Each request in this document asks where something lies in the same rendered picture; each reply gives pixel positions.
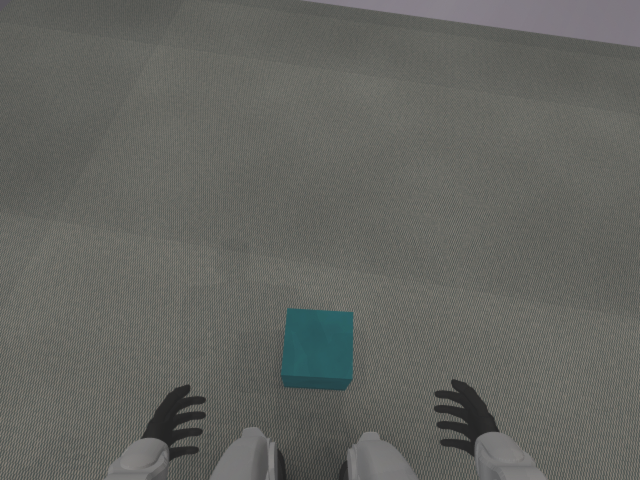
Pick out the robot left hand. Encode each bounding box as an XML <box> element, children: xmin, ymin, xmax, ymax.
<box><xmin>141</xmin><ymin>384</ymin><xmax>206</xmax><ymax>462</ymax></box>

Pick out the carton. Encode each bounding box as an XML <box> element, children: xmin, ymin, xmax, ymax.
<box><xmin>281</xmin><ymin>308</ymin><xmax>353</xmax><ymax>391</ymax></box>

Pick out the robot left shin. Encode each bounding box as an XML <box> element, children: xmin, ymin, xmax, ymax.
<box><xmin>242</xmin><ymin>427</ymin><xmax>267</xmax><ymax>440</ymax></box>

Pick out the left robot forearm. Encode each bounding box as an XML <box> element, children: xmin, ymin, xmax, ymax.
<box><xmin>104</xmin><ymin>438</ymin><xmax>169</xmax><ymax>480</ymax></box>

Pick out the robot right hand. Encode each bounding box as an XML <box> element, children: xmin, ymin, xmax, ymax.
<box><xmin>434</xmin><ymin>379</ymin><xmax>500</xmax><ymax>458</ymax></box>

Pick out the robot right thigh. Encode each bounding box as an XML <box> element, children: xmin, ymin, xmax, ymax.
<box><xmin>347</xmin><ymin>440</ymin><xmax>419</xmax><ymax>480</ymax></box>

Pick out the right robot forearm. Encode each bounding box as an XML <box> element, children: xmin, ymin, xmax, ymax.
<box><xmin>474</xmin><ymin>432</ymin><xmax>548</xmax><ymax>480</ymax></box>

